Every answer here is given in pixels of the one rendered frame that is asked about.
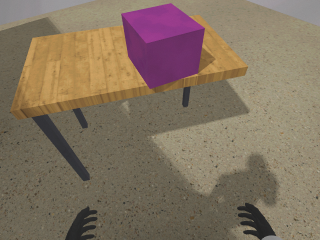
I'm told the carton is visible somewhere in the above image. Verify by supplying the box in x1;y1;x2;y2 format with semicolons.
121;3;205;89

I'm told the right robot hand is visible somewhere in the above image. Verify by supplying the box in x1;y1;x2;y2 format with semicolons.
237;203;276;240

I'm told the left robot hand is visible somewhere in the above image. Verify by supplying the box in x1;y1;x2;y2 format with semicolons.
65;207;98;240

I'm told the table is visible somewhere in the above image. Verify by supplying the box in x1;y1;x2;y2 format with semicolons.
10;15;248;181

